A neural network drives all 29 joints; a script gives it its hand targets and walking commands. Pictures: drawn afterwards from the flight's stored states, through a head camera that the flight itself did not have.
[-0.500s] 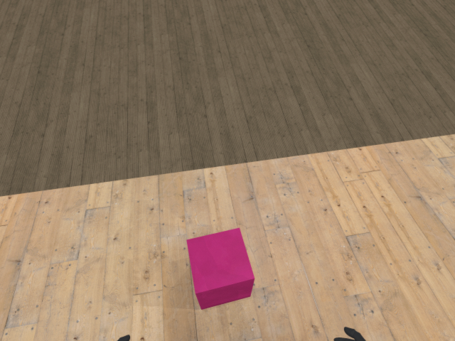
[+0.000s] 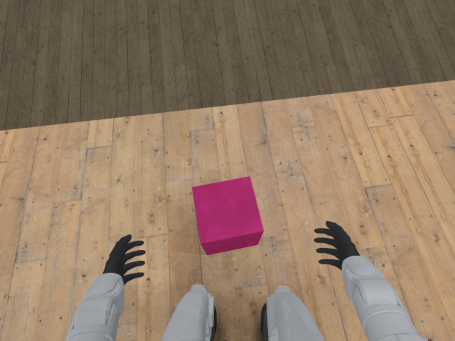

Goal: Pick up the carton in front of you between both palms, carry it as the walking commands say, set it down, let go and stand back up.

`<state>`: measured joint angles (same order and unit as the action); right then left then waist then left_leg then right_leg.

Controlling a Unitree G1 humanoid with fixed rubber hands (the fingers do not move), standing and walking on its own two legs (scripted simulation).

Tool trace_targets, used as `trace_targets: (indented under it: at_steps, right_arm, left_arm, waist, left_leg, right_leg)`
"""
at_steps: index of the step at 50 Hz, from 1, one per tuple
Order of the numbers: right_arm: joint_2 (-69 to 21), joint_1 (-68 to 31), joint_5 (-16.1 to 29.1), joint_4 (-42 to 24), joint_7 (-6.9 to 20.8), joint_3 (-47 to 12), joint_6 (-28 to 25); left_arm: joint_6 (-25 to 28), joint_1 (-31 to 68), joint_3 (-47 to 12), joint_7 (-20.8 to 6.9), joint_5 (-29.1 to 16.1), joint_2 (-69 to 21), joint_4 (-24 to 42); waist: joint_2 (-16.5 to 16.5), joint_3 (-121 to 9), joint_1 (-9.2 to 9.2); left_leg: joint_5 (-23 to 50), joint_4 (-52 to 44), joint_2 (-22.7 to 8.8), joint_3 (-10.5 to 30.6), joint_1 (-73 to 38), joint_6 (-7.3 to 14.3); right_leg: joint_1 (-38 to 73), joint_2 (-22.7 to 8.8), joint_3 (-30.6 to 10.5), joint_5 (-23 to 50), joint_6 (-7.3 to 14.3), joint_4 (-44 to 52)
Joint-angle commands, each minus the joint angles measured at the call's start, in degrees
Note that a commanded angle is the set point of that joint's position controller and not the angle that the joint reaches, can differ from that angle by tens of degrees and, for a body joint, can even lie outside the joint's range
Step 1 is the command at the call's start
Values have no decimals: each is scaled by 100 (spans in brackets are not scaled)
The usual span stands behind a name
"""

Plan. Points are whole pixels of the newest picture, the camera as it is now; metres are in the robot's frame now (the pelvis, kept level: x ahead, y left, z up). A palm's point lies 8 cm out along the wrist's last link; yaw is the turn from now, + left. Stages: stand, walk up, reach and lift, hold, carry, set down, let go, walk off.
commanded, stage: reach and lift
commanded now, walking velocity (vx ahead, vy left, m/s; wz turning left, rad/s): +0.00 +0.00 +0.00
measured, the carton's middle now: (227, 218) +0.47 +0.04 -0.58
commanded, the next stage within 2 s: none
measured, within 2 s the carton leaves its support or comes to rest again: neither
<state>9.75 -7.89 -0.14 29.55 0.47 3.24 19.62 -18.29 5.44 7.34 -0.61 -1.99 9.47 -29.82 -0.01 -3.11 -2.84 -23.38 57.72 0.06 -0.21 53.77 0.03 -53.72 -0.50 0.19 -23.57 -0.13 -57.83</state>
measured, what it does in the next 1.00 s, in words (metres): lowers itself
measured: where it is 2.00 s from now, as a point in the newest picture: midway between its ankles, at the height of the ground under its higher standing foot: outside the picture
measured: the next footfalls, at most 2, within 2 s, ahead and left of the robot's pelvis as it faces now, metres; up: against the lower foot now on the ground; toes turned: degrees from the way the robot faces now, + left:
none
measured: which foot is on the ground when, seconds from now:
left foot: down 0.00-1.00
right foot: down 0.00-1.00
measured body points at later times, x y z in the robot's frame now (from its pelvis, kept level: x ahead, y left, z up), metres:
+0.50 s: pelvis -0.05 +0.00 -0.05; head +0.21 +0.00 +0.32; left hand +0.40 +0.24 -0.14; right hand +0.47 -0.16 -0.14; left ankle +0.04 +0.12 -0.67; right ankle +0.04 -0.12 -0.67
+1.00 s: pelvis -0.03 -0.01 -0.12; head +0.30 -0.01 +0.18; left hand +0.45 +0.23 -0.26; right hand +0.52 -0.14 -0.27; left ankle +0.04 +0.12 -0.67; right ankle +0.04 -0.12 -0.67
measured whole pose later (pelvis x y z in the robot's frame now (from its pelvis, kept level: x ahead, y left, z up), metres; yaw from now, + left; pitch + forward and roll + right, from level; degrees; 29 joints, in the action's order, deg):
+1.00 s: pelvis -0.03 -0.01 -0.12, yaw +1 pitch +53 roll +2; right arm 16.0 -70.1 -6.5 58.6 -0.7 15.1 6.5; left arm -3.7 59.6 27.4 2.5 2.1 7.7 -48.9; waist 1.9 -7.1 -6.1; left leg -24.6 78.7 -0.2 -1.1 107.3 -1.0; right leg -108.3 0.3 -1.5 -24.8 0.1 -79.9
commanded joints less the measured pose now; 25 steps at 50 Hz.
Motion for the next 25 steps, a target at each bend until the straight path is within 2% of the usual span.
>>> trace_targets:
  at_steps: [1,5,11,19,25]
  right_arm:
    - [388,-1203,89,-305,-22,129,201]
    - [480,-2300,11,176,0,338,366]
    - [721,-4210,-105,831,-12,627,177]
    - [1223,-6245,51,1812,-92,671,-238]
    - [1527,-7450,45,2377,-62,687,-637]
  left_arm:
    - [-193,1129,135,80,-139,483,466]
    - [-375,2030,331,168,-78,413,141]
    - [-191,3614,775,385,66,404,-287]
    - [247,5354,1078,683,-47,548,-797]
    - [627,6280,1245,724,-108,614,-1087]
  waist:
    - [80,-2229,-17]
    - [73,-2262,-89]
    - [129,-2764,-230]
    - [325,-4005,-436]
    - [492,-4728,-582]
  left_leg:
    - [1169,-542,153,-92,-738,-108]
    - [794,-493,149,-130,-430,-147]
    - [614,-321,185,-209,-81,-202]
    - [788,-52,229,-339,276,-278]
    - [1185,93,262,-360,585,-305]
  right_leg:
    - [1135,185,-43,933,40,491]
    - [827,218,0,536,29,402]
    - [466,279,3,343,-40,225]
    - [92,374,-12,457,-81,-55]
    - [-184,417,-47,764,-65,-213]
